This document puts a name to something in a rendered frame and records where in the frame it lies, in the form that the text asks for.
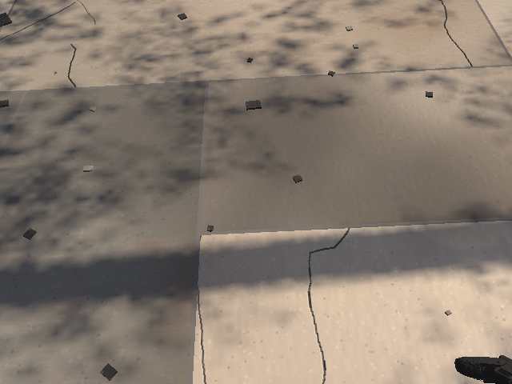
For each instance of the robot right hand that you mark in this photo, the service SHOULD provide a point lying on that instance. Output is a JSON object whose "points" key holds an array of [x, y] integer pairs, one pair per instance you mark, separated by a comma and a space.
{"points": [[490, 370]]}

